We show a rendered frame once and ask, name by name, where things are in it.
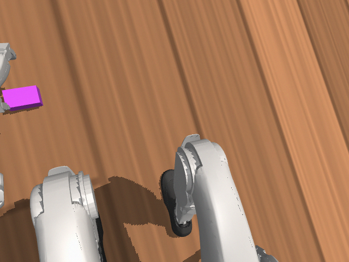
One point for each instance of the right robot foot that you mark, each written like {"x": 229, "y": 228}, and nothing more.
{"x": 169, "y": 198}

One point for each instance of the right robot hand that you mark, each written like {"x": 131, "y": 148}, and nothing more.
{"x": 263, "y": 257}

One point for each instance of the left robot foot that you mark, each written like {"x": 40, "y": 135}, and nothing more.
{"x": 100, "y": 243}

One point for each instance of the left robot hand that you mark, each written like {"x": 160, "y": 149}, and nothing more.
{"x": 6, "y": 54}

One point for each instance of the small box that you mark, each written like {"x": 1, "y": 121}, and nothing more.
{"x": 22, "y": 98}

